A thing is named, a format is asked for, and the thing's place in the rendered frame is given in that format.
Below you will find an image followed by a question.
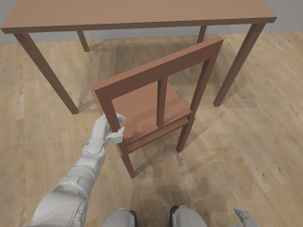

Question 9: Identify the left robot forearm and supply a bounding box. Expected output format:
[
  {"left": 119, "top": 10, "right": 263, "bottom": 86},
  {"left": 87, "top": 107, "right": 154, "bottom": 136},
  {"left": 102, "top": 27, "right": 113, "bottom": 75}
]
[{"left": 30, "top": 137, "right": 106, "bottom": 226}]

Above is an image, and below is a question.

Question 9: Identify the table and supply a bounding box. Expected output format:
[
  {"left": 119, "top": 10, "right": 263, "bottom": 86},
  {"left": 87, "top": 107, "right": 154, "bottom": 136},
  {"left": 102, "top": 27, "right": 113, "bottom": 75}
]
[{"left": 0, "top": 0, "right": 277, "bottom": 114}]

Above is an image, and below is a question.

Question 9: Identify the left robot thigh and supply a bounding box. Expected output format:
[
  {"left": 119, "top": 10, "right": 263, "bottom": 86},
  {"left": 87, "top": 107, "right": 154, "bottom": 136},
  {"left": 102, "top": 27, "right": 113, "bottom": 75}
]
[{"left": 102, "top": 211, "right": 134, "bottom": 227}]

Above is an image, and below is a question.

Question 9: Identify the chair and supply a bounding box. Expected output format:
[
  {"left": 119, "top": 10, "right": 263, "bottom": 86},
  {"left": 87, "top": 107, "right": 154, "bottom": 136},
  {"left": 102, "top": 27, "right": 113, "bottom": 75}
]
[{"left": 90, "top": 36, "right": 223, "bottom": 179}]

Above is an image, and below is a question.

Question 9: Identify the right robot hand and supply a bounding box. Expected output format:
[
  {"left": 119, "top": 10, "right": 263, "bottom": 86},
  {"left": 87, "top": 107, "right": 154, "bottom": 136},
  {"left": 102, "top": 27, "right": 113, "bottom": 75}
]
[{"left": 231, "top": 206, "right": 259, "bottom": 227}]

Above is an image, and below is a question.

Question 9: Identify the left robot upper arm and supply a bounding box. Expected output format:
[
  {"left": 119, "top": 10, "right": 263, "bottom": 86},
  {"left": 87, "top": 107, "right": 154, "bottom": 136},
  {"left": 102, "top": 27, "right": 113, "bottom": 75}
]
[{"left": 24, "top": 190, "right": 88, "bottom": 227}]

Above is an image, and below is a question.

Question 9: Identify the right robot shin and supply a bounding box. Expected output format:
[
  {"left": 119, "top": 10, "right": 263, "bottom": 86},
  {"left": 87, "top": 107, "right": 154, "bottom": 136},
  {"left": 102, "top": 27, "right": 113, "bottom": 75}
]
[{"left": 175, "top": 205, "right": 188, "bottom": 212}]

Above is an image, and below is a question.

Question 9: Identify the left robot hand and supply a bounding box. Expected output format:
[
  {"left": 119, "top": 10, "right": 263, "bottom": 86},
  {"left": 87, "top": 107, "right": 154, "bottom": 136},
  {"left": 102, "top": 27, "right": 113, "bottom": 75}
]
[{"left": 90, "top": 113, "right": 126, "bottom": 146}]

